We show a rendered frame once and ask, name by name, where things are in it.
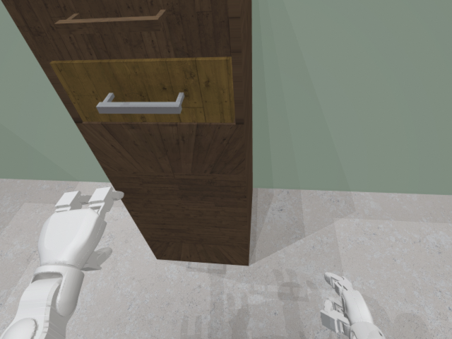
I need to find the drawer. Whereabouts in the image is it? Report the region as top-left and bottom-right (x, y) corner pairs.
(50, 56), (235, 123)

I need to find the left robot forearm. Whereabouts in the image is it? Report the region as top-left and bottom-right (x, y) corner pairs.
(0, 263), (84, 339)

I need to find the handle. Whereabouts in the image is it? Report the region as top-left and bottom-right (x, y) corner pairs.
(55, 16), (163, 35)
(96, 93), (184, 114)

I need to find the cabinet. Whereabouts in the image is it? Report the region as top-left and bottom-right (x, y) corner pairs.
(1, 0), (253, 266)

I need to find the robot left hand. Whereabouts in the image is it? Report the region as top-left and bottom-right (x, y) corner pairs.
(37, 187), (124, 271)

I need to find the robot right hand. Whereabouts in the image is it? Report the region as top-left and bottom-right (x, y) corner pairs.
(320, 272), (374, 337)

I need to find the right robot forearm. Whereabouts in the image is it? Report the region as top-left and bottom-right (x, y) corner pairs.
(349, 321), (385, 339)

